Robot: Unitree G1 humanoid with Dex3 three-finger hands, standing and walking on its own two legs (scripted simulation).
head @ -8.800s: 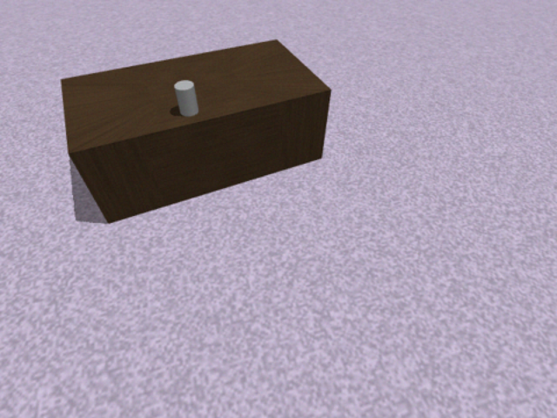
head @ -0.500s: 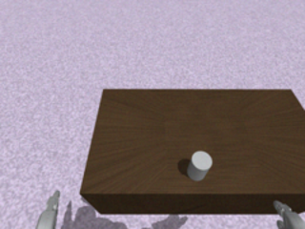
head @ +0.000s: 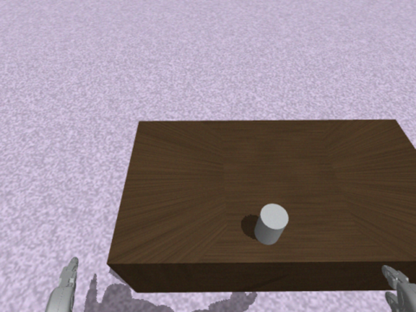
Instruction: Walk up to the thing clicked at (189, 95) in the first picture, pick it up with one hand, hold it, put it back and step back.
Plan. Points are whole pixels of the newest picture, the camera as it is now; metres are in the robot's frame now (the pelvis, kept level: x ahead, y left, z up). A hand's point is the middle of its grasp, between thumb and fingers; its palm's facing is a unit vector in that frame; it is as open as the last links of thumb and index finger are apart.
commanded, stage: go down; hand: right
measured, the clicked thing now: (270, 224) +0.41 -0.18 -0.26
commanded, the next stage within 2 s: approach in 1.62 s
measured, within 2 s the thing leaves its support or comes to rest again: neither
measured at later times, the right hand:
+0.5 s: hand (392, 243) +0.26 -0.34 -0.01, palm faces +0.15 +0.98 -0.17, open 17.5 cm
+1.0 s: hand (401, 217) +0.30 -0.36 +0.02, palm faces +0.16 +0.98 -0.13, open 17.7 cm
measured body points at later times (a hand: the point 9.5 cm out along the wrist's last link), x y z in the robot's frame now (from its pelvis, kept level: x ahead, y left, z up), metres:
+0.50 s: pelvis -0.02 +0.00 +0.00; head +0.03 -0.02 +0.45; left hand +0.13 +0.27 -0.05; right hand +0.25 -0.40 +0.00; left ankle -0.04 +0.13 -0.71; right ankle +0.00 -0.13 -0.71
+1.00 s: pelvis -0.02 -0.01 +0.00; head +0.04 -0.03 +0.45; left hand +0.13 +0.26 -0.06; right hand +0.29 -0.41 +0.03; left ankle -0.04 +0.13 -0.71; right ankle +0.00 -0.13 -0.71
